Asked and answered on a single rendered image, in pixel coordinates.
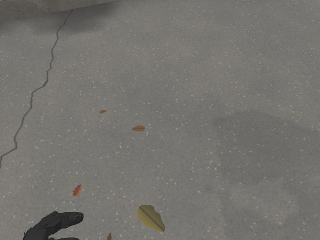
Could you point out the robot left hand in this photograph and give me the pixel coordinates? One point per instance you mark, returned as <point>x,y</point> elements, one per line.
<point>51,224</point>

